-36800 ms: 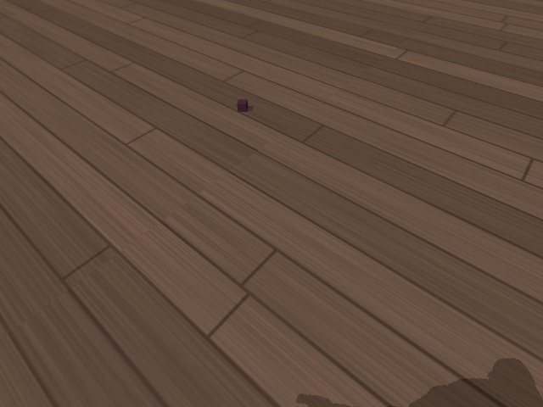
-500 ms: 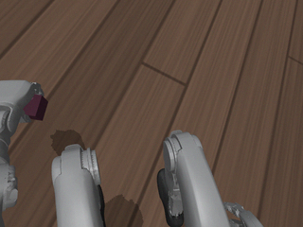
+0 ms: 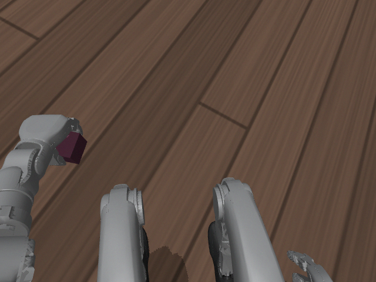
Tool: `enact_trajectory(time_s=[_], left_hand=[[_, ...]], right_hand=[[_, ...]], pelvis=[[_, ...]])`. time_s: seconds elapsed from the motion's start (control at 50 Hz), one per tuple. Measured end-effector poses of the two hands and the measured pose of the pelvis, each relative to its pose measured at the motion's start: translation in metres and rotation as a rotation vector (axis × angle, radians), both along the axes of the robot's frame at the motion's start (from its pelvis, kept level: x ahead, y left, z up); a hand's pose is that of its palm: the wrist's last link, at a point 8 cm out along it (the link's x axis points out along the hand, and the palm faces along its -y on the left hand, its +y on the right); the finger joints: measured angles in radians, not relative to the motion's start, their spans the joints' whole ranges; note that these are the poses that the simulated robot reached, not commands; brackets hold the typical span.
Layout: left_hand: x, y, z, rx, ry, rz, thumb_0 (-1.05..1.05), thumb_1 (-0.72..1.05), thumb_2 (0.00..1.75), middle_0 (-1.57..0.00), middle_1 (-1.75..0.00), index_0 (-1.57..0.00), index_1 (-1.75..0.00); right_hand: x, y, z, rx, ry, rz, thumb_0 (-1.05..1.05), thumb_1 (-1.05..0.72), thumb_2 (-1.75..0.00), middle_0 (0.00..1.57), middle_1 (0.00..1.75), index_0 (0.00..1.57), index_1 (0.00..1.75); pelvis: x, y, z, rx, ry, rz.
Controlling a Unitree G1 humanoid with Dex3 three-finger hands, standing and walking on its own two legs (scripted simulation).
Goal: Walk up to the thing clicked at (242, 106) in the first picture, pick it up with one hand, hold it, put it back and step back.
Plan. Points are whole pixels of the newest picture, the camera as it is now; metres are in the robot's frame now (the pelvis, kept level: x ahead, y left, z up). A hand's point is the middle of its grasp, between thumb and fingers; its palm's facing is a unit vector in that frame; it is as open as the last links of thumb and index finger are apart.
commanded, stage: lift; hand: left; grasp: from above
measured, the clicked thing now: (66, 146) +0.43 +0.29 -0.14
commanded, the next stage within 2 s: hold in 1.12 s
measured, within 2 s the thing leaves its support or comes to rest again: neither
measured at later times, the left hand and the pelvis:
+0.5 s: hand out of the picture +0.35 +0.28 +0.11, palm faces -0.43 -0.08 -0.90, open 8.6 cm; pelvis +0.02 +0.00 +0.17, yaw +4 degrees
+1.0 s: hand out of the picture +0.36 +0.26 +0.23, palm faces -0.44 -0.06 -0.90, open 8.6 cm; pelvis +0.05 +0.00 +0.30, yaw +4 degrees
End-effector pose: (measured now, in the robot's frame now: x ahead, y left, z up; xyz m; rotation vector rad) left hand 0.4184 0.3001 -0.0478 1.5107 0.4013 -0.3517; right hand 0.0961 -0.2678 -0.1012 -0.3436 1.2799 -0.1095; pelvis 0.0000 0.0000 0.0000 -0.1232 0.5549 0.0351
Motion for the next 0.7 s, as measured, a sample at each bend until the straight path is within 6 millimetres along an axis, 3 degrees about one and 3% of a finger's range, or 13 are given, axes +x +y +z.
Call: enact_trajectory(time_s=[0.16, 0.34, 0.52, 0.7], left_hand=[[-0.022, -0.001, 0.059, -0.010, -0.020, 0.003, 0.02, 0.20, 0.32, -1.01, -0.34, -0.84, -0.37], [-0.046, -0.010, 0.141, -0.024, -0.046, 0.020, 0.01, 0.20, 0.32, -1.02, -0.34, -0.85, -0.37], [-0.064, -0.015, 0.221, -0.027, -0.034, 0.040, 0.01, 0.20, 0.33, -1.02, -0.33, -0.85, -0.37], [-0.070, -0.020, 0.274, -0.028, -0.008, 0.047, 0.01, 0.19, 0.33, -1.03, -0.33, -0.85, -0.37]], right_hand=[[0.030, 0.005, 0.045, -0.003, -0.088, 0.002, 0.01, -0.92, -0.90, 0.20, 0.30, 0.21, 0.30], [0.053, 0.015, 0.109, 0.010, -0.169, -0.006, 0.01, -0.92, -0.90, 0.20, 0.30, 0.21, 0.30], [0.060, 0.023, 0.180, 0.023, -0.230, -0.036, 0.01, -0.91, -0.90, 0.20, 0.30, 0.21, 0.30], [0.058, 0.021, 0.236, 0.020, -0.257, -0.063, 0.01, -0.91, -0.90, 0.20, 0.30, 0.21, 0.30]], pelvis=[[0.001, 0.001, 0.045, 0.011, -0.022, 0.015], [0.006, 0.001, 0.111, 0.031, -0.080, 0.030], [0.017, 0.003, 0.182, 0.056, -0.171, 0.038], [0.031, 0.003, 0.238, 0.073, -0.246, 0.042]])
